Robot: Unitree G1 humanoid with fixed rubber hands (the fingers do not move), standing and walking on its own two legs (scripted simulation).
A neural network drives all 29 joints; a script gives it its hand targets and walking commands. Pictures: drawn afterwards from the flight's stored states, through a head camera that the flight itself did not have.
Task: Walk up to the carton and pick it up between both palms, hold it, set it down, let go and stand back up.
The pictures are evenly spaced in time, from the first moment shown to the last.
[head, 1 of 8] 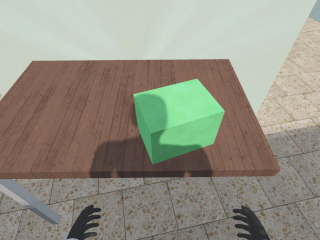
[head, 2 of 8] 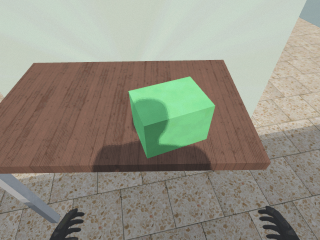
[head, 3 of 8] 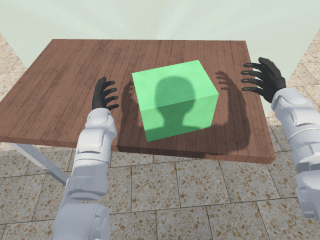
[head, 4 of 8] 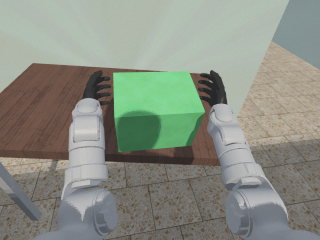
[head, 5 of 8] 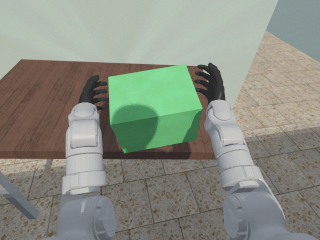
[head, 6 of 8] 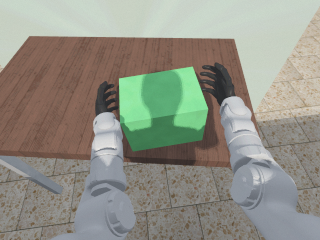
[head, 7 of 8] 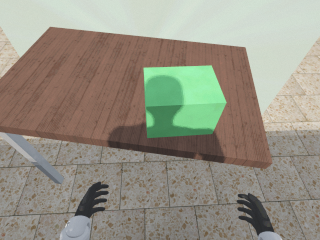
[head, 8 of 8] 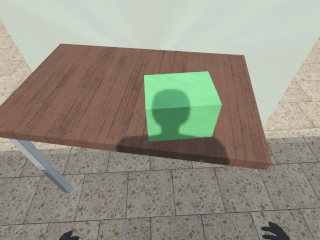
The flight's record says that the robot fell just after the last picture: no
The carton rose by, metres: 0.15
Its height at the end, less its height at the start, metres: +0.00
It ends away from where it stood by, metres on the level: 0.01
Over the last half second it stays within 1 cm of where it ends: yes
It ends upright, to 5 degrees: yes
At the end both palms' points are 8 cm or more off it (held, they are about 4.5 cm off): yes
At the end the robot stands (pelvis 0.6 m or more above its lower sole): yes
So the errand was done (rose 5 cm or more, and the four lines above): yes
